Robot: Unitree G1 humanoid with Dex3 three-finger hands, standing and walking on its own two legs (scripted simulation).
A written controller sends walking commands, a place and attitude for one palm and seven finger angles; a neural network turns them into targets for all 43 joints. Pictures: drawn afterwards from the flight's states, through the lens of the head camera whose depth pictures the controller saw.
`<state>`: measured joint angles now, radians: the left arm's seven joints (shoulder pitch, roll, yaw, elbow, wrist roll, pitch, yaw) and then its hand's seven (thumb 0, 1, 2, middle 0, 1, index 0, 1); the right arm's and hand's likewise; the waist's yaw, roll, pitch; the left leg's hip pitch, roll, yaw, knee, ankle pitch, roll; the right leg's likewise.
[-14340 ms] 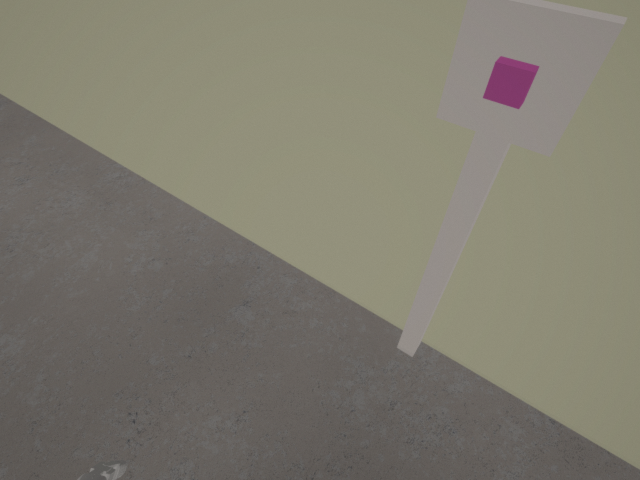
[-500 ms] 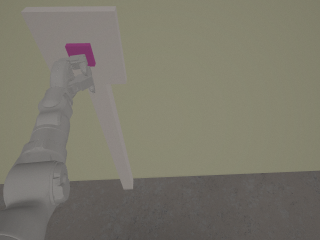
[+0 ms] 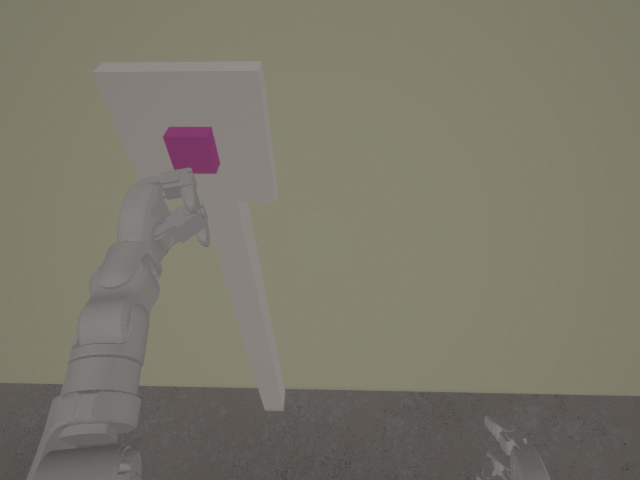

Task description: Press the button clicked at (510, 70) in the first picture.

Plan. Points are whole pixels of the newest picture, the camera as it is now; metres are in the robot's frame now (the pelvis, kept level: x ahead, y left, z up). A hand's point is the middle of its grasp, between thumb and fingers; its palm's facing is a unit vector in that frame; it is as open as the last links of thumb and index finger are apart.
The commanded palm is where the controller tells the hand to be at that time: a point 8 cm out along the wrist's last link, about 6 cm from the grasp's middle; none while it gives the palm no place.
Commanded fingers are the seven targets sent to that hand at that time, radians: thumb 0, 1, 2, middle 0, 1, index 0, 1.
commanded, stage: pull the fist back off the button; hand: left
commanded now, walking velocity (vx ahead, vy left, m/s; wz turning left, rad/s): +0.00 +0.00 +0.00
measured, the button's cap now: (193, 149) +0.47 +0.21 +0.21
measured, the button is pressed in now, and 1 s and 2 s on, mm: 0 0 0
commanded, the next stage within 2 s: draw the hand back to the body in 0.24 s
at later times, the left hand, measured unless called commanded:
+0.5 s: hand (192, 238) +0.33 +0.17 +0.18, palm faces +0.07 -1.00 -0.02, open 3.1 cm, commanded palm +0.28 +0.23 +0.18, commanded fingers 0.00 0.90 0.90 -1.30 -1.50 -1.30 -1.50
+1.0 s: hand (130, 310) +0.23 +0.21 +0.17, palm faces +0.27 -0.94 -0.22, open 3.1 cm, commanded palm +0.20 +0.25 +0.18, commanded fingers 0.00 0.90 0.90 -1.30 -1.50 -1.30 -1.50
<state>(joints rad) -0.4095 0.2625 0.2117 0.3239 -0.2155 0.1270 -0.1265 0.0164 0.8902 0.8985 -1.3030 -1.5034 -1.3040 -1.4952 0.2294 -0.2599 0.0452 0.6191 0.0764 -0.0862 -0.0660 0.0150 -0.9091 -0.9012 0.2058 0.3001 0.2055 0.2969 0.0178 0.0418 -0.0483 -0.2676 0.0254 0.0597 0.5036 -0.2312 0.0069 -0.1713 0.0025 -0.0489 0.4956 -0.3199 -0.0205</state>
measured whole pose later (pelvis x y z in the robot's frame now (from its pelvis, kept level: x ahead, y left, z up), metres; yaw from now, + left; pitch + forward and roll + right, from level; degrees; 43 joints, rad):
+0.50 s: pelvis +0.01 -0.02 +0.00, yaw +1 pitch -2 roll +1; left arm -0.22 0.28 0.24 0.10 -0.26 0.24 -0.16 0.02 0.90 0.90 -1.30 -1.50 -1.30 -1.49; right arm 0.19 -0.25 0.07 0.61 0.07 -0.02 -0.07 0.02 -0.91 -0.90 0.21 0.30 0.21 0.30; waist 0.02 0.06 -0.06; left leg -0.20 0.03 0.04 0.46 -0.22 -0.02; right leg -0.11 0.01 -0.07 0.48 -0.33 -0.04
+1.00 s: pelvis -0.02 -0.01 +0.00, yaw +0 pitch -5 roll +0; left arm 0.16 0.29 0.21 -0.22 -0.14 0.00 0.01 0.02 0.90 0.90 -1.30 -1.50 -1.30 -1.50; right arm 0.16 -0.24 0.06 0.62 0.02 -0.12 -0.08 0.02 -0.91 -0.90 0.20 0.30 0.20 0.30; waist 0.05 0.07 0.01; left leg -0.17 0.04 0.04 0.44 -0.18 -0.01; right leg -0.06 0.02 -0.06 0.41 -0.27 -0.03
